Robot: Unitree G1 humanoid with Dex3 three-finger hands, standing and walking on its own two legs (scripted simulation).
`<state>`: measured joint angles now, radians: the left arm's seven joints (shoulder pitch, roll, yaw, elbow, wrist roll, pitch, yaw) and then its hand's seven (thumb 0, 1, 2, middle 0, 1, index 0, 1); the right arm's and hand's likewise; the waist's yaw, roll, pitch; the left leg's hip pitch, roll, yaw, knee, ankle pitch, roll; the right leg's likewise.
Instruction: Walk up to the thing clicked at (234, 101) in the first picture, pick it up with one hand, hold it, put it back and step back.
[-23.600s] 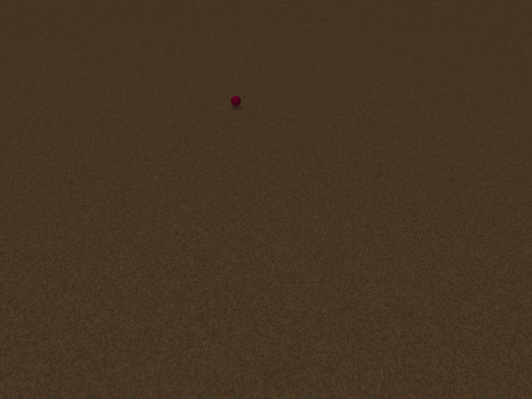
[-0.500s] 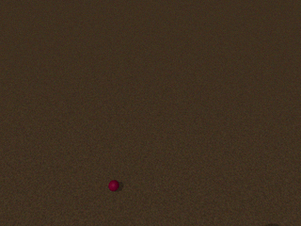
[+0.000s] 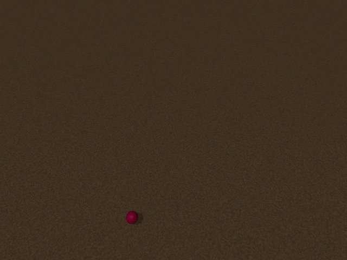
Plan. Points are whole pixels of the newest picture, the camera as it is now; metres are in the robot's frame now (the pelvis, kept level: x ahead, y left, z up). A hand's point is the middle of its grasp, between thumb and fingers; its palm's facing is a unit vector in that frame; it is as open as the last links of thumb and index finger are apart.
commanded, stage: stand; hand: left
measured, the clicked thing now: (132, 217) +0.48 +0.24 -0.75
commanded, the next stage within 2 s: rise first in 1.34 s
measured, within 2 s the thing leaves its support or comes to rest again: neither
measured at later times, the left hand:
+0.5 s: hand out of the picture +0.07 +0.25 -0.16, palm faces -0.02 -0.94 -0.34, open 7.4 cm
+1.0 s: hand out of the picture +0.07 +0.26 -0.16, palm faces -0.02 -0.94 -0.34, open 7.4 cm
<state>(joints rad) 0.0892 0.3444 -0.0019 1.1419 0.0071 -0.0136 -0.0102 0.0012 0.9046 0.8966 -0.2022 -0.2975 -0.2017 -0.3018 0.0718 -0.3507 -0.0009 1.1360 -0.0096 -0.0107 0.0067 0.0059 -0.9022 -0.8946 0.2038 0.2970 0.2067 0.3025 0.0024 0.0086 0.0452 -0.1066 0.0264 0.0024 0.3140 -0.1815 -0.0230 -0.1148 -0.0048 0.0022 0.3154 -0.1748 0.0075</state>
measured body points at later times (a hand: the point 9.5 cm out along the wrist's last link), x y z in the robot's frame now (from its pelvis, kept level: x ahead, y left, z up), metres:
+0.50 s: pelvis +0.00 +0.00 +0.00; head +0.01 +0.00 +0.45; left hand +0.07 +0.30 -0.13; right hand +0.07 -0.30 -0.13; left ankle -0.01 +0.13 -0.75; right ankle +0.00 -0.12 -0.75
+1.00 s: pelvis +0.00 +0.01 +0.00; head +0.01 +0.01 +0.45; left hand +0.07 +0.31 -0.13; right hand +0.08 -0.29 -0.13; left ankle -0.01 +0.13 -0.75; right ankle +0.00 -0.12 -0.75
